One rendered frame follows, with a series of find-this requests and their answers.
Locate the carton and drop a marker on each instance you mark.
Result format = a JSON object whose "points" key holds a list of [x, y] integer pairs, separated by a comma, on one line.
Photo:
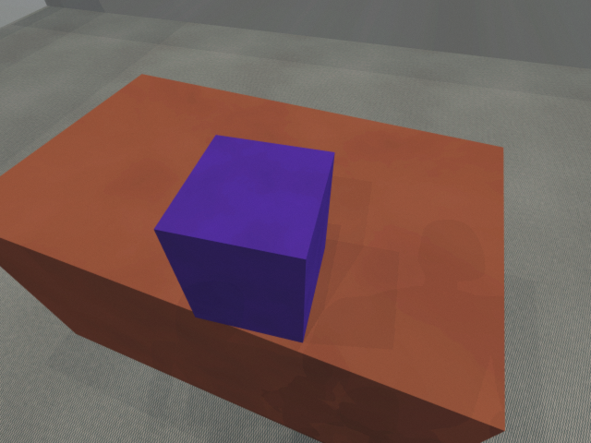
{"points": [[245, 234]]}

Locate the pedestal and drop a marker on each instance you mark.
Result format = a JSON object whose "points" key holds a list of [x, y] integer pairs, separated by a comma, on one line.
{"points": [[405, 335]]}

